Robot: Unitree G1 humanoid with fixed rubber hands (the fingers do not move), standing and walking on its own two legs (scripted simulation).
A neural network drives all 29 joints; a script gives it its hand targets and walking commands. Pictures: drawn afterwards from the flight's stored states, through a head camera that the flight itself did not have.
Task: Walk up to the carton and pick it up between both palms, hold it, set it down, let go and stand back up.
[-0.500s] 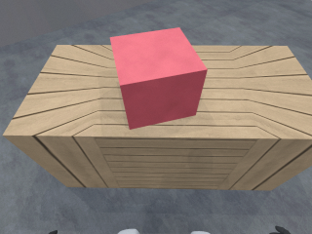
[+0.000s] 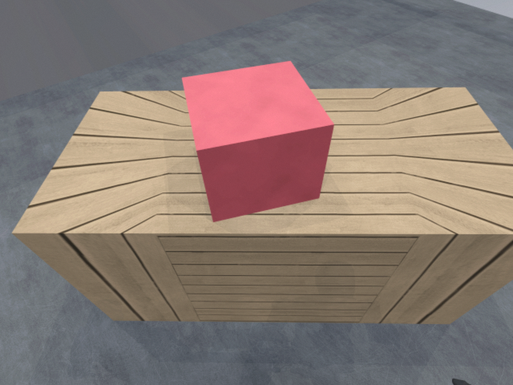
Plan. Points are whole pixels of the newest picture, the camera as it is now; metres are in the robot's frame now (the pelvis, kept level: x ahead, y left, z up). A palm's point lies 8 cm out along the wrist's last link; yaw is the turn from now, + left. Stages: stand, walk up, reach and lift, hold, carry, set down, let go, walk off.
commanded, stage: walk up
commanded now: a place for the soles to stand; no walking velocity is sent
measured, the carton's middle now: (252, 139) +0.64 +0.04 -0.02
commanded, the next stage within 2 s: reach and lift in 1.82 s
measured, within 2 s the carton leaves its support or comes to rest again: neither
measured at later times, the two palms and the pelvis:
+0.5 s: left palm (50, 372) +0.16 +0.38 -0.11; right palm out of the picture +0.09 -0.25 -0.07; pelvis +0.10 +0.07 +0.01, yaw +1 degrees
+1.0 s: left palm (86, 328) +0.23 +0.35 -0.11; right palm (434, 343) +0.21 -0.28 -0.11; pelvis +0.15 +0.04 +0.00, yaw +0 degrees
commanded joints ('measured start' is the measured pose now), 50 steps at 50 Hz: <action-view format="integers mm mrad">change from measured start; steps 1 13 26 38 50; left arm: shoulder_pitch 137 -83 -144 -109 -139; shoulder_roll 361 213 114 219 170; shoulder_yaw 101 44 12 48 26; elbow -24 -123 -135 -83 -45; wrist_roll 32 12 7 19 -6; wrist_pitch -47 -14 12 -5 12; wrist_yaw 8 -1 -34 14 -5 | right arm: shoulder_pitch -99 297 258 217 0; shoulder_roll -190 -365 -187 -146 -163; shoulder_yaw -88 -164 -82 -56 -44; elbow -144 -100 -186 -155 -103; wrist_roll -21 11 31 42 28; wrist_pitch -17 -84 -77 -19 -51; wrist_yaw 13 -32 -70 -72 -65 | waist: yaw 89 -108 -35 -9 17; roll -128 61 150 -156 37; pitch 71 8 64 36 -84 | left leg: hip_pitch -418 374 256 -60 68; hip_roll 28 387 154 34 107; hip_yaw -103 -708 -90 -137 -161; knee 220 -425 -292 239 -226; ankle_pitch -115 -23 760 -252 300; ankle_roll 17 155 109 8 22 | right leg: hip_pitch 288 -466 -232 38 172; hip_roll -340 38 -12 -263 -85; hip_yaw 580 128 -85 290 82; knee -438 526 118 -272 -138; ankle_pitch -386 -120 166 288 416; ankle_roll -253 -30 -12 -242 -51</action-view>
